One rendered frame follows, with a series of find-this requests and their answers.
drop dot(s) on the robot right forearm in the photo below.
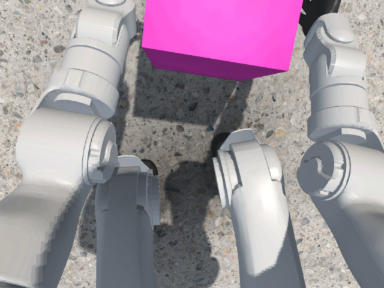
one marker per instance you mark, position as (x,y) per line
(338,86)

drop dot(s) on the carton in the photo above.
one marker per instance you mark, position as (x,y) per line
(227,39)

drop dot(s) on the robot thigh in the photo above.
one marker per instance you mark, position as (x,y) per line
(267,251)
(125,237)

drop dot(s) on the robot left forearm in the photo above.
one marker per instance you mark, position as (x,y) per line
(94,60)

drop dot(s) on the right robot hand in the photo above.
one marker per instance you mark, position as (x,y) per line
(314,9)

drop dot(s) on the left robot upper arm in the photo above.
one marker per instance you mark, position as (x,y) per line
(61,155)

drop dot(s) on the robot right thigh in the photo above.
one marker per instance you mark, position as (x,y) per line
(267,251)

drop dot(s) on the robot left thigh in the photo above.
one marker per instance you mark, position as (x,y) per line
(125,237)

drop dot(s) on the right robot upper arm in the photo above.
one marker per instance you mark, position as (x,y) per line
(346,184)

